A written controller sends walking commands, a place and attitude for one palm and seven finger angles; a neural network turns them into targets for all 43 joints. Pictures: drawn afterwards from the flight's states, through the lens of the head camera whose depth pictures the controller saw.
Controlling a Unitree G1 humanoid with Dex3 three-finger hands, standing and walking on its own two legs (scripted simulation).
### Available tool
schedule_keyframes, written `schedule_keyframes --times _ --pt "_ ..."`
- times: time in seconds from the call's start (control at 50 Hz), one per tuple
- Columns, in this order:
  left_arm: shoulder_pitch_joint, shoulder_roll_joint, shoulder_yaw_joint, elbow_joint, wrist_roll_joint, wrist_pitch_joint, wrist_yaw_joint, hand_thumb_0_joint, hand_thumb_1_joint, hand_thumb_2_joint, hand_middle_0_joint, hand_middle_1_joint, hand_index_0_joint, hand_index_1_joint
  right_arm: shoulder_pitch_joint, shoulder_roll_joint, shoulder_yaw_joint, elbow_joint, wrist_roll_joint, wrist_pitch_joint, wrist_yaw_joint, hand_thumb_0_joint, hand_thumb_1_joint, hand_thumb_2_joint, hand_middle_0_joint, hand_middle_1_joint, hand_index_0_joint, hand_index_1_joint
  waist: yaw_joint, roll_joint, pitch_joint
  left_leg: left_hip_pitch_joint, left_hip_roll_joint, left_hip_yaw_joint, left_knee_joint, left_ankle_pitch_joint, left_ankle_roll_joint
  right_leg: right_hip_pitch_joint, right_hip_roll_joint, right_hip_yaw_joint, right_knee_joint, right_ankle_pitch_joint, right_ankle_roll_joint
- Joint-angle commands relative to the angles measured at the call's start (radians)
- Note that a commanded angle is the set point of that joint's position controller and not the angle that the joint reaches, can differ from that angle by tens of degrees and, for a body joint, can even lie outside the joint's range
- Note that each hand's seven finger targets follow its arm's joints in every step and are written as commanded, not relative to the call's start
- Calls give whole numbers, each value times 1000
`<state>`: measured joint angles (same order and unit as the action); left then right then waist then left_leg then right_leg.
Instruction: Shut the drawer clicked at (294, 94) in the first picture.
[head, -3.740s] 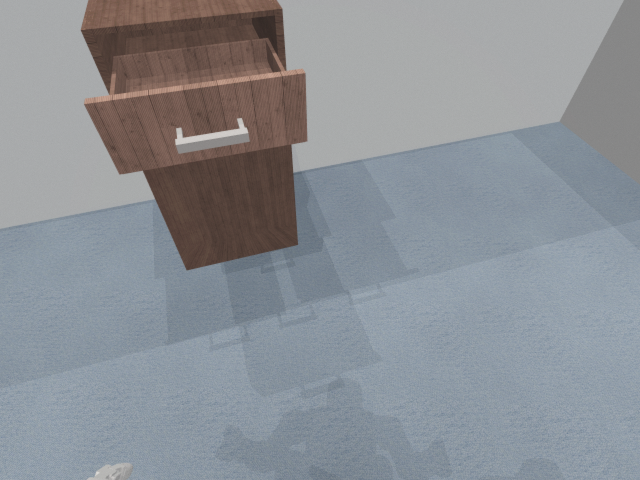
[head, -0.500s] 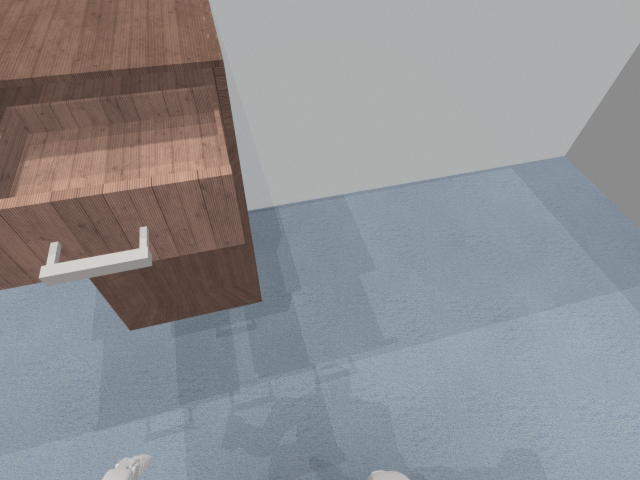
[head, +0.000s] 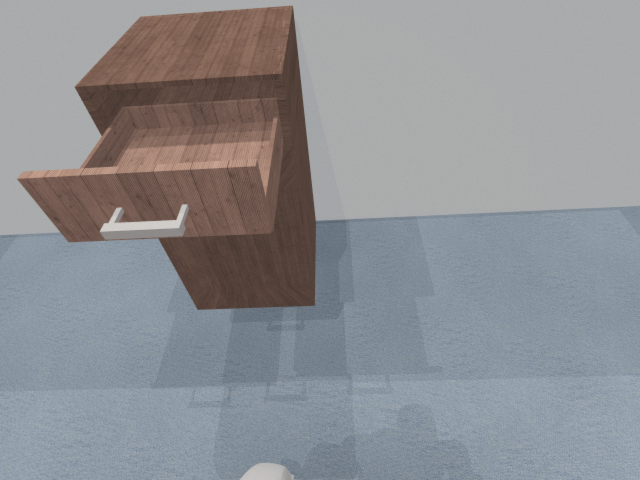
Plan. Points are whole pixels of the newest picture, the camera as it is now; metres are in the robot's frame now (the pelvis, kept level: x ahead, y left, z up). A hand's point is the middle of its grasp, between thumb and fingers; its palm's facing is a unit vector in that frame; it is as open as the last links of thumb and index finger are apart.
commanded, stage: take the last steps up to it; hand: left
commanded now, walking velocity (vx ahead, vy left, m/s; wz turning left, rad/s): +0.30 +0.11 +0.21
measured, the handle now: (147, 220) +0.51 +0.33 +0.02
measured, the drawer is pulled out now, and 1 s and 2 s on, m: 0.30 0.30 0.30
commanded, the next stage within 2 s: come to a stop and stand still in 1.04 s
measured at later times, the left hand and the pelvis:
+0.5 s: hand out of the picture -0.14 +0.19 -0.16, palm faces +0.30 -0.94 -0.18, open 7.4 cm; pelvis +0.03 +0.07 +0.00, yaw +7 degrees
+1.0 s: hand (118, 438) +0.22 +0.36 -0.18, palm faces +0.09 -0.98 -0.16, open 7.4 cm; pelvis +0.15 +0.17 +0.00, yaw +3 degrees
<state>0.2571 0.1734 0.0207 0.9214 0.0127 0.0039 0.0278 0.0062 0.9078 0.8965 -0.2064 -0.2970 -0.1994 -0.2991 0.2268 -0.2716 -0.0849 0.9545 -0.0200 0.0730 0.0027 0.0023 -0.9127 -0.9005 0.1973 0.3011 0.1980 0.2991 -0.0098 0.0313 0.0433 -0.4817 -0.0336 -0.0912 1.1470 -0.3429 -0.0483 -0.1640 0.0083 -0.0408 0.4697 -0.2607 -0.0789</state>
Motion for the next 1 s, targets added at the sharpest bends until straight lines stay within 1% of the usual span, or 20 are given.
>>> schedule_keyframes --times 0.0,0.08,0.16,0.22,0.28,0.32,0.44,0.48,0.5,0.52,0.54,0.56,0.58,0.62,0.64,0.68,0.74,0.82,0.94,0.98 --pt "93 181 49 -31 2 -30 6 0 900 900 -200 -300 -200 -300 -28 -51 0 -40 -6 -11 0 0 -900 -900 200 300 200 300 37 -156 36 -87 37 13 22 24 -20 39 -274 239 -214 163 -45" --pt "177 155 49 11 5 -45 1 0 900 900 -200 -300 -200 -300 -47 -50 1 -26 -12 -23 12 0 -900 -900 200 300 200 300 58 -172 45 -146 66 22 -3 76 -18 105 -284 281 -296 -101 0" --pt "256 132 45 60 8 -61 1 0 900 900 -200 -300 -200 -300 -76 -33 7 -15 -12 -37 19 0 -900 -900 200 300 200 300 75 -169 42 -176 90 41 -52 95 -9 168 -303 286 -323 -119 -7" --pt "291 118 43 92 12 -70 2 0 900 900 -200 -300 -200 -300 -98 -16 14 -13 -10 -46 22 0 -900 -900 200 300 200 300 78 -154 39 -177 108 58 -105 100 -3 177 -321 274 -334 -119 -39" --pt "311 117 41 122 16 -75 2 0 900 900 -200 -300 -200 -300 -122 5 18 -17 -7 -51 28 0 -900 -900 200 300 200 300 80 -155 60 -154 119 81 -192 92 8 136 -335 270 -373 -205 -65" --pt "320 117 42 143 18 -77 1 0 900 900 -200 -300 -200 -300 -139 21 22 -19 -4 -57 31 0 -900 -900 200 300 200 300 82 -165 68 -127 119 103 -270 86 15 120 -333 240 -379 -188 -70" --pt "289 143 51 177 23 -63 -5 0 900 900 -200 -300 -200 -300 -134 56 32 -14 5 -80 36 0 -900 -900 200 300 200 300 69 -213 87 119 87 172 -508 35 54 -45 -315 136 -335 -170 -59" --pt "254 138 55 179 18 -56 -7 0 900 900 -200 -300 -200 -300 -44 56 31 17 6 -94 28 0 -900 -900 200 300 200 300 25 -179 70 304 65 212 -632 94 57 -144 -271 73 -261 -188 -31" --pt "254 117 51 182 16 -52 -8 0 900 900 -200 -300 -200 -300 33 36 31 46 8 -105 18 0 -900 -900 200 300 200 300 -4 -115 42 430 70 209 -700 89 52 -198 -233 39 -166 -180 -12" --pt "259 81 41 181 14 -50 -12 0 900 900 -200 -300 -200 -300 142 -17 16 79 5 -115 3 0 -900 -900 200 300 200 300 -48 38 -12 567 128 147 -758 17 63 -262 -172 -17 38 -158 13" --pt "286 17 30 160 9 -43 -14 0 900 900 -200 -300 -200 -300 256 -124 -11 103 -6 -121 -5 0 -900 -900 200 300 200 300 -67 320 -58 628 370 -209 -891 -162 116 -421 -54 -112 374 -325 63" --pt "229 22 27 127 16 -40 -7 0 900 900 -200 -300 -200 -300 289 -149 -12 108 -1 -110 -17 0 -900 -900 200 300 200 300 -73 267 -12 554 442 -307 -993 -226 168 -500 -49 -32 548 -336 56" --pt "196 40 36 125 20 -35 -6 0 900 900 -200 -300 -200 -300 211 -102 0 92 0 -105 -20 0 -900 -900 200 300 200 300 -45 177 39 439 433 -260 -1021 -282 184 -486 -96 3 625 -273 40" --pt "180 32 44 156 21 -30 -19 0 900 900 -200 -300 -200 -300 109 4 33 74 4 -122 -25 0 -900 -900 200 300 200 300 9 73 119 297 351 -132 -1033 -87 146 -460 -138 36 696 -83 48" --pt "199 19 43 165 18 -30 -24 0 900 900 -200 -300 -200 -300 100 31 41 73 9 -136 -27 0 -900 -900 200 300 200 300 30 25 103 283 328 -70 -1031 61 136 -424 -141 31 702 -29 56" --pt "232 -2 49 175 22 -25 -21 0 900 900 -200 -300 -200 -300 146 66 38 84 7 -158 -32 0 -900 -900 200 300 200 300 45 35 66 331 288 38 -984 415 97 -416 -122 26 704 24 74" --pt "212 2 52 168 15 -13 -19 0 900 900 -200 -300 -200 -300 177 66 50 108 12 -170 -42 0 -900 -900 200 300 200 300 54 57 29 399 273 106 -935 712 89 -433 -92 24 719 41 79" --pt "112 21 56 134 14 4 -18 0 900 900 -200 -300 -200 -300 246 60 57 141 6 -167 -52 0 -900 -900 200 300 200 300 37 86 46 456 278 110 -910 797 68 -518 -72 34 740 55 81" --pt "-57 24 50 79 9 8 -21 0 900 900 -200 -300 -200 -300 360 77 71 193 -4 -168 -65 0 -900 -900 200 300 200 300 -5 14 101 538 322 62 -898 861 116 -626 -69 23 709 28 67" --pt "-95 15 45 67 8 7 -22 0 900 900 -200 -300 -200 -300 391 75 72 210 -8 -166 -69 0 -900 -900 200 300 200 300 -17 19 98 587 323 80 -880 917 120 -637 -62 2 671 16 61"
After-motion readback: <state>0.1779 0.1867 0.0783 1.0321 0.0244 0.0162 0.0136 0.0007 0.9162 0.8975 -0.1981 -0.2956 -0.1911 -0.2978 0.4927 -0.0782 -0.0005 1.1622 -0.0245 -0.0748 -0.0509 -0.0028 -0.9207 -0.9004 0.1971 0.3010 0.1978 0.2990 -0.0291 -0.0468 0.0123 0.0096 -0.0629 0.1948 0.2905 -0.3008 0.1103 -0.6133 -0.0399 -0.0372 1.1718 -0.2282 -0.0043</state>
